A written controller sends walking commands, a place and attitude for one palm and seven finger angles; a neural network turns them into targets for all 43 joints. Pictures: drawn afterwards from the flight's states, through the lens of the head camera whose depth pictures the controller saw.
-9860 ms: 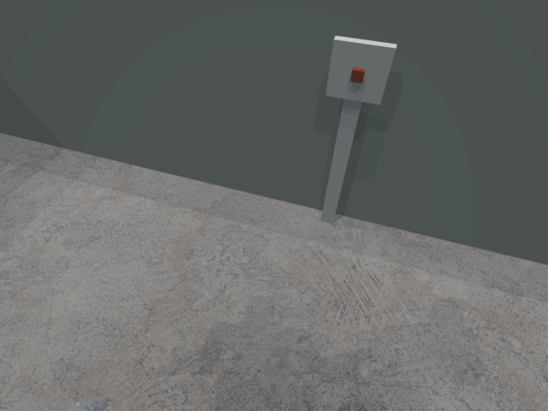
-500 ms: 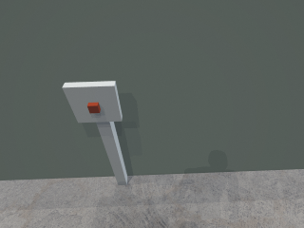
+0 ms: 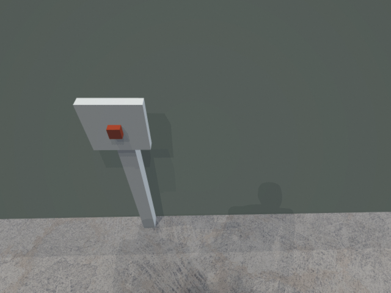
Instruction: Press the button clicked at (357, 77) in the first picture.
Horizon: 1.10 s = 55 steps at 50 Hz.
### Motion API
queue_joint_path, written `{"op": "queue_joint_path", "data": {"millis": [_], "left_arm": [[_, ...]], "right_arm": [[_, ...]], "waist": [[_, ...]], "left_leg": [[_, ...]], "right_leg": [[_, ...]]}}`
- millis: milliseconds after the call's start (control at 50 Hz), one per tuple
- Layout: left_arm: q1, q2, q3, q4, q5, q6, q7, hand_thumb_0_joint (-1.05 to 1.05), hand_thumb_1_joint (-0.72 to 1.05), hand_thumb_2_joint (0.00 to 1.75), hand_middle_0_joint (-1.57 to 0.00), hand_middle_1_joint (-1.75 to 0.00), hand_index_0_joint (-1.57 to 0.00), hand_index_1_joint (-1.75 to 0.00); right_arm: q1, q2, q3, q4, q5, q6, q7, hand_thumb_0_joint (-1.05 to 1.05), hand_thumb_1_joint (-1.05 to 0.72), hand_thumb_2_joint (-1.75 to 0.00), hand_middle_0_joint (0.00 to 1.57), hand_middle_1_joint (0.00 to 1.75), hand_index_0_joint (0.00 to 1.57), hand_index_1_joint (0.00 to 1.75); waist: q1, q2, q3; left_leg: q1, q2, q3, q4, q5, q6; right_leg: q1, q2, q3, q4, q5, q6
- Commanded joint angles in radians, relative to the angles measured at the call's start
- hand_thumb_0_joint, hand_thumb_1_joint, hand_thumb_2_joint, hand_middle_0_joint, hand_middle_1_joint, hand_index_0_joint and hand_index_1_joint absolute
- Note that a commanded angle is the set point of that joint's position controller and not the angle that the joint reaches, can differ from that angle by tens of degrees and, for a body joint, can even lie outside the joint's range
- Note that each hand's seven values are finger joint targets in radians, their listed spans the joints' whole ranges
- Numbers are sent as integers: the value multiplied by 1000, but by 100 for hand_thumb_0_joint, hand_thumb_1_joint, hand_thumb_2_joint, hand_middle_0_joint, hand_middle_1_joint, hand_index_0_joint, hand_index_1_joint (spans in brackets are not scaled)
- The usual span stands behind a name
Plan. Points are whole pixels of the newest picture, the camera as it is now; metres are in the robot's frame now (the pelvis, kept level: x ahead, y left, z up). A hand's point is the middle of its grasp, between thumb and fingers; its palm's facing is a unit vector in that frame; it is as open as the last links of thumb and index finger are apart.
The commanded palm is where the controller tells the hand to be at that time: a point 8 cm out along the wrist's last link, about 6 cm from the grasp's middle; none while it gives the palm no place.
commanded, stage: look again from close up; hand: left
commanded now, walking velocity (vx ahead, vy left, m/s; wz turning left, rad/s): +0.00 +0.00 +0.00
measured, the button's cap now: (115, 131) +0.53 +0.26 +0.00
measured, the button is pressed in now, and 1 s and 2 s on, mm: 0 0 0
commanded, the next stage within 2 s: raise the hand and make a fist in 0.48 s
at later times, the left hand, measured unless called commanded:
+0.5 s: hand out of the picture +0.04 +0.17 -0.17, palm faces +0.01 -0.98 -0.18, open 7.4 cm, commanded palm none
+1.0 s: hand (123, 273) +0.18 +0.16 -0.06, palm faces +0.09 -1.00 +0.03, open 5.4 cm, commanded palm +0.15 +0.24 -0.05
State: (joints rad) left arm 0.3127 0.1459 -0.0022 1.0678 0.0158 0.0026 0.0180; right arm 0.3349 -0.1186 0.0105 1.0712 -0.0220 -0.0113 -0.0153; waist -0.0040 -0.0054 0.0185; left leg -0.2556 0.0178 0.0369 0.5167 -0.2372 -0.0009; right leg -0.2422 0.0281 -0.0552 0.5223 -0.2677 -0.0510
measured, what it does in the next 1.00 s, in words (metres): lowers itself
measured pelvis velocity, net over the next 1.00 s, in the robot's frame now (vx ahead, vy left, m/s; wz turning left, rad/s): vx -0.01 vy -0.01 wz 0.02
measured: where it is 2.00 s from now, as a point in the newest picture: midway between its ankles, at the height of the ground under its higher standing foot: outside the picture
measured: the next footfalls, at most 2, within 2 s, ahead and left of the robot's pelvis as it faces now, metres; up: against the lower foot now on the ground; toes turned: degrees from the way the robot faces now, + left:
none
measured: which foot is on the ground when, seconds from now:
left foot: down 0.00-1.00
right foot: down 0.00-1.00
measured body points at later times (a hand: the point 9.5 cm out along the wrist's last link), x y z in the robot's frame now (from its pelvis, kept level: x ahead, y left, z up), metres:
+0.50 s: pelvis +0.04 +0.00 +0.00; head +0.05 +0.00 +0.45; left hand +0.04 +0.23 -0.16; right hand +0.04 -0.22 -0.16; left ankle +0.02 +0.12 -0.73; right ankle +0.01 -0.09 -0.73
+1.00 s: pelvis -0.01 -0.01 -0.09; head +0.04 +0.01 +0.36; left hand +0.17 +0.22 -0.06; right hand +0.25 -0.25 -0.11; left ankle +0.02 +0.12 -0.73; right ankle +0.01 -0.09 -0.73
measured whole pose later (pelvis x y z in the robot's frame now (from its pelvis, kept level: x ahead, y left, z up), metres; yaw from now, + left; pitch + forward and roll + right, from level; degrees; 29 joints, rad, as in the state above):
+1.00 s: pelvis -0.01 -0.01 -0.09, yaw +1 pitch +14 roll +1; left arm 0.46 0.12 0.08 0.10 -0.21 -0.51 -0.22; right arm 0.09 -0.27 -0.08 0.49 0.01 -0.21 -0.02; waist 0.03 -0.04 -0.17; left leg -0.88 0.01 0.02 1.15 -0.51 0.00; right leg -0.86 -0.01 -0.08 1.17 -0.55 -0.06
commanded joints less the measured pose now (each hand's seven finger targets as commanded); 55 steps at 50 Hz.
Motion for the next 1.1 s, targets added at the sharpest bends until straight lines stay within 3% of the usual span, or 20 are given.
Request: {"op": "queue_joint_path", "data": {"millis": [0,80,540,560,580,600,620,640,660,680,700,740,780,820,840,880,940,1000,1020,1080], "left_arm": [[42,91,18,-24,0,-29,8,0,90,90,-20,-30,-20,-30],[44,87,12,2,0,-35,10,0,90,90,-20,-30,-20,-30],[23,110,14,21,-2,-35,20,0,90,90,-20,-30,-20,-30],[135,127,20,59,5,-53,63,0,90,90,-20,-30,-20,-30],[-630,355,111,-1515,-195,-267,61,0,90,90,-23,-33,-23,-33],[-186,291,132,-1249,-103,-219,110,0,90,90,-25,-36,-25,-36],[92,37,-9,-1076,-143,-88,137,0,90,90,-28,-39,-28,-39],[71,-70,-73,-1036,-157,-83,120,0,90,90,-31,-42,-31,-42],[-6,-2,-12,-1059,-155,-125,111,0,90,90,-34,-45,-34,-45],[29,39,44,-1009,-147,-179,88,0,90,90,-36,-48,-36,-48],[204,-16,54,-907,-161,-235,47,0,90,90,-39,-51,-39,-51],[389,-64,63,-876,-197,-381,-57,0,90,90,-45,-57,-45,-57],[386,-35,105,-931,-240,-544,-171,0,90,90,-50,-63,-50,-63],[364,49,184,-927,-254,-662,-264,0,90,90,-56,-69,-56,-69],[357,81,214,-959,-257,-665,-275,0,90,90,-58,-72,-58,-72],[231,104,202,-1065,-263,-623,-272,0,90,90,-64,-78,-64,-78],[83,135,200,-1264,-259,-590,-211,0,90,90,-72,-87,-72,-87],[0,129,167,-1424,-251,-624,-173,0,90,90,-81,-96,-81,-96],[-49,129,134,-1467,-249,-632,-180,0,90,90,-83,-99,-83,-99],[-17,116,98,-1370,-253,-605,-227,0,90,90,-92,-108,-92,-108]], "right_arm": [[24,-104,-20,-29,5,-18,-13,0,-90,-90,20,30,20,30],[25,-99,-15,-8,9,-23,-17,0,-90,-90,20,30,20,30],[-3,-114,-12,34,10,-22,-26,0,-90,-90,20,30,20,30],[-121,-150,-24,-35,22,-26,-17,0,-90,-90,20,30,20,30],[-80,-321,-43,-380,68,-180,-55,0,-90,-90,20,30,20,30],[-135,-229,-31,-320,43,-264,-90,0,-90,-90,20,30,20,30],[-147,-188,-45,-323,58,-284,-84,0,-90,-90,20,30,20,30],[-125,-210,-45,-301,61,-290,-71,0,-90,-90,20,30,20,30],[-136,-243,-72,-357,47,-296,-61,0,-90,-90,20,30,20,30],[-122,-265,-91,-371,28,-293,-54,0,-90,-90,20,30,20,30],[-139,-253,-100,-404,16,-291,-47,0,-90,-90,20,30,20,30],[-190,-234,-105,-475,16,-294,-15,0,-90,-90,20,30,20,30],[-228,-233,-117,-526,17,-292,9,0,-90,-90,20,30,20,30],[-238,-230,-127,-561,21,-282,28,0,-90,-90,20,30,20,30],[-258,-233,-128,-607,24,-269,28,0,-90,-90,20,30,20,30],[-287,-231,-118,-686,36,-245,14,0,-90,-90,20,30,20,30],[-250,-225,-107,-743,37,-219,-6,0,-90,-90,20,30,20,30],[-191,-213,-90,-736,33,-213,-26,0,-90,-90,20,30,20,30],[-182,-217,-80,-731,30,-214,-33,0,-90,-90,20,30,20,30],[-178,-223,-62,-702,31,-226,-45,0,-90,-90,20,30,20,30]], "waist": [[18,70,64],[8,12,42],[7,6,14],[58,-30,26],[-79,172,-456],[21,309,-487],[-13,229,-264],[-39,98,-120],[-59,-20,-19],[-68,-154,-66],[-24,-242,-84],[50,-252,-167],[72,-197,-216],[81,-82,-254],[92,-58,-291],[76,-39,-319],[44,33,-342],[-6,87,-382],[-37,63,-383],[-56,72,-323]], "left_leg": [[-58,103,-133,-196,-115,59],[3,88,-99,-153,18,51],[89,87,-70,-116,237,39],[22,86,-19,115,233,6],[253,-21,-26,-46,374,41],[362,19,-34,-70,556,45],[238,51,-64,-68,594,13],[155,48,-79,-24,534,18],[47,27,-93,41,390,26],[-28,6,-80,101,284,26],[-127,-5,-71,154,213,20],[-267,-25,-50,238,182,-1],[-393,-37,-32,334,115,-16],[-472,-44,-23,423,77,-22],[-512,-53,-1,448,45,-13],[-583,-66,22,495,-61,3],[-593,-45,-14,523,-143,22],[-540,-22,-42,554,-118,36],[-545,-12,-55,571,-113,41],[-586,-8,-68,586,-143,39]], "right_leg": [[6,-89,122,-117,-34,-7],[16,-111,134,-131,44,-6],[86,-133,115,-107,287,-1],[71,-204,205,-134,763,54],[144,-115,129,-28,658,8],[111,-45,90,29,406,-7],[-17,-45,0,48,179,18],[-109,-48,-20,27,152,32],[-185,-44,-33,22,185,38],[-231,-40,-42,48,207,45],[-261,-39,-50,104,206,51],[-267,-36,-46,234,254,44],[-324,-39,-19,341,233,39],[-377,-48,23,428,223,26],[-375,-49,43,441,166,24],[-401,-58,116,415,-18,32],[-478,-45,143,393,-208,29],[-507,-33,129,396,-175,27],[-528,-28,125,406,-162,31],[-562,-24,114,392,-198,32]]}}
